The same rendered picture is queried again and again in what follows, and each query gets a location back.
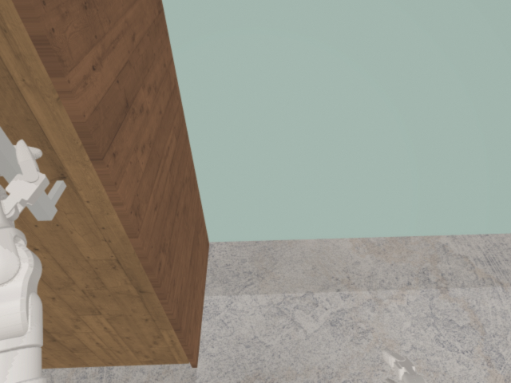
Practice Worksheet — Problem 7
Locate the wardrobe door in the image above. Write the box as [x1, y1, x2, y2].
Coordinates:
[0, 0, 189, 369]

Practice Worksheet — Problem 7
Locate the robot left forearm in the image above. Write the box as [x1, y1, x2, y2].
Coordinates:
[0, 227, 47, 383]

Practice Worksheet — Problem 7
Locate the robot right hand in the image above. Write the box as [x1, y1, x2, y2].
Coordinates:
[382, 349, 426, 383]

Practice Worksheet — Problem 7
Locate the handle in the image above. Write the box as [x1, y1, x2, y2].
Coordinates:
[0, 127, 66, 221]

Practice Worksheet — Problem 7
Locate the robot left hand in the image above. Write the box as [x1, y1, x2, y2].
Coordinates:
[0, 140, 50, 228]

